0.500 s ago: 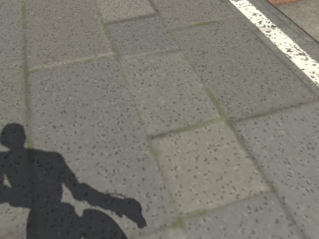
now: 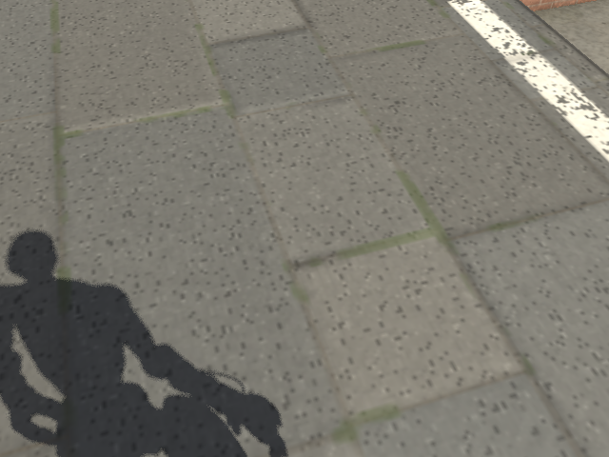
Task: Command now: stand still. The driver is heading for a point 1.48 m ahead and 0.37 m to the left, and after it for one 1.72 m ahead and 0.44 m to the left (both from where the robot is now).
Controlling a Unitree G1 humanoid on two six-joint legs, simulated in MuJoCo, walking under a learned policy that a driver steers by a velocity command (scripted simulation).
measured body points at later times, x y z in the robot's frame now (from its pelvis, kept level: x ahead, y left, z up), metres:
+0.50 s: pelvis +0.00 +0.00 +0.00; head +0.01 +0.00 +0.45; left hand +0.04 +0.25 -0.15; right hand +0.02 -0.25 -0.15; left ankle +0.00 +0.15 -0.74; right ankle -0.02 -0.10 -0.74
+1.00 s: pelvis +0.00 +0.01 +0.00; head +0.01 +0.00 +0.45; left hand +0.01 +0.25 -0.15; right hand +0.00 -0.24 -0.16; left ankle +0.00 +0.15 -0.74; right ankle -0.02 -0.10 -0.74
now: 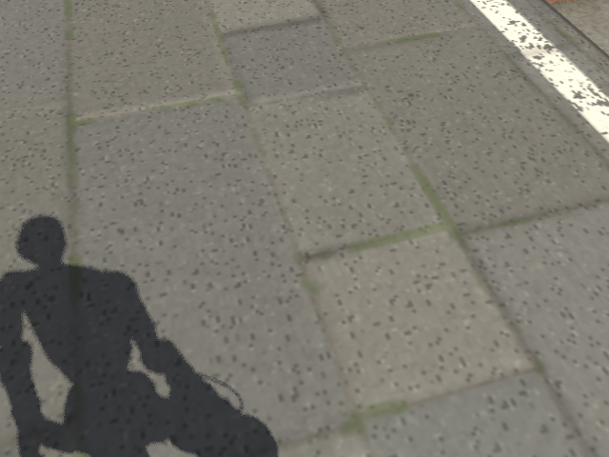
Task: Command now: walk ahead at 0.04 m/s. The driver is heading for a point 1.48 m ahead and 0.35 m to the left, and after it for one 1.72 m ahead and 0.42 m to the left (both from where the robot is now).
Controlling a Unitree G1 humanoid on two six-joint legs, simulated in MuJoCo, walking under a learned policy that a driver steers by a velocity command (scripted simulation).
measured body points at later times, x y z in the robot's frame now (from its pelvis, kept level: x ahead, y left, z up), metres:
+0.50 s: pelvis +0.13 +0.06 +0.01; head +0.13 +0.08 +0.46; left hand +0.25 +0.32 -0.13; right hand +0.04 -0.17 -0.13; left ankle +0.04 +0.14 -0.74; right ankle +0.18 -0.10 -0.66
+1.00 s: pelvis +0.42 +0.01 +0.00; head +0.43 +0.01 +0.45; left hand +0.43 +0.28 -0.14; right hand +0.53 -0.25 -0.12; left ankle +0.48 +0.18 -0.66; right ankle +0.43 -0.07 -0.74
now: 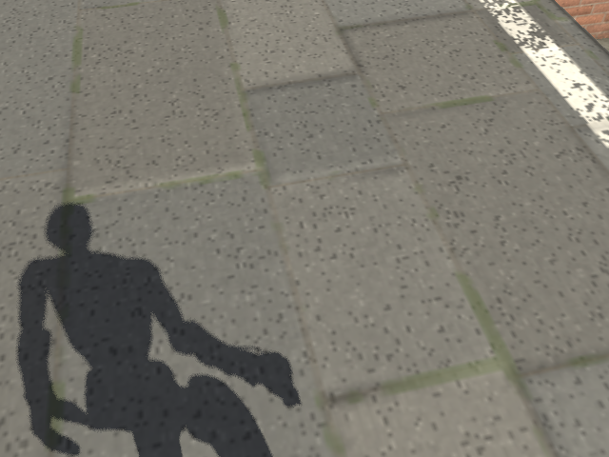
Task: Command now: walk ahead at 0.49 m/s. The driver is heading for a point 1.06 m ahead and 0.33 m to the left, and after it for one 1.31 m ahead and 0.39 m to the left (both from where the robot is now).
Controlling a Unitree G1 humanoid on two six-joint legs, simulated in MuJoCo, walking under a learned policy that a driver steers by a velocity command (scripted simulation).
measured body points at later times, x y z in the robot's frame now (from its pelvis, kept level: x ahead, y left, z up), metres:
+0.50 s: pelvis +0.29 +0.08 +0.00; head +0.31 +0.09 +0.45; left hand +0.39 +0.35 -0.14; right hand +0.33 -0.18 -0.13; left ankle +0.31 +0.16 -0.74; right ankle +0.32 -0.09 -0.66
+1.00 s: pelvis +0.58 +0.02 -0.01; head +0.60 +0.01 +0.44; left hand +0.65 +0.29 -0.13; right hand +0.65 -0.25 -0.15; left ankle +0.51 +0.16 -0.65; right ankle +0.63 -0.08 -0.74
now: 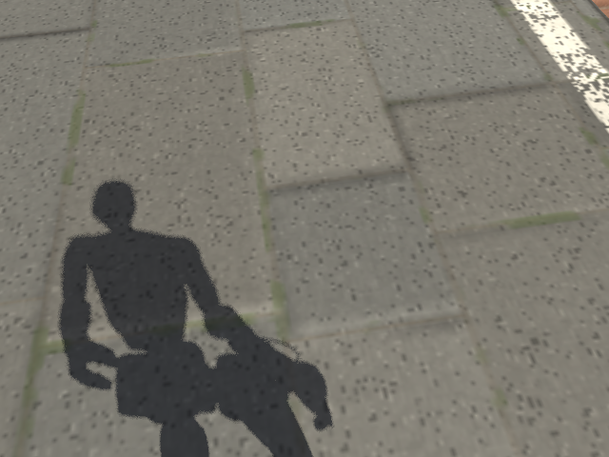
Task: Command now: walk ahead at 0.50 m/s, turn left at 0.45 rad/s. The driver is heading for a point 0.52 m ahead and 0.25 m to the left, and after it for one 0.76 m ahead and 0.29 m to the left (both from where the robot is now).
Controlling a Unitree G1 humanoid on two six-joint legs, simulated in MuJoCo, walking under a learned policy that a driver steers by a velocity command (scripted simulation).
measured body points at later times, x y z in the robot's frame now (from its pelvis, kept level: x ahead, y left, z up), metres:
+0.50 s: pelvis +0.27 +0.08 -0.01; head +0.30 +0.10 +0.44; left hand +0.29 +0.38 -0.14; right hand +0.46 -0.15 -0.12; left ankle +0.31 +0.16 -0.74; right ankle +0.20 -0.10 -0.64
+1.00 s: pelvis +0.55 +0.14 -0.01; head +0.58 +0.15 +0.44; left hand +0.53 +0.44 -0.11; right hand +0.77 -0.06 -0.12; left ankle +0.40 +0.19 -0.65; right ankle +0.65 +0.07 -0.74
